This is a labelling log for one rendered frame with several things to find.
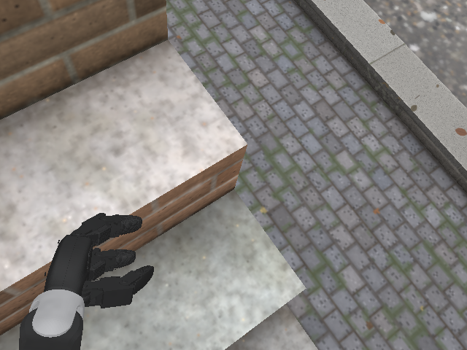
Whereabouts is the left robot hand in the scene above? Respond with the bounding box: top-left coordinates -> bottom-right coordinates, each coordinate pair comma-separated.
44,213 -> 154,308

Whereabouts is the left robot forearm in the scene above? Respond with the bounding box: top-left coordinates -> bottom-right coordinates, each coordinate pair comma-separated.
19,289 -> 85,350

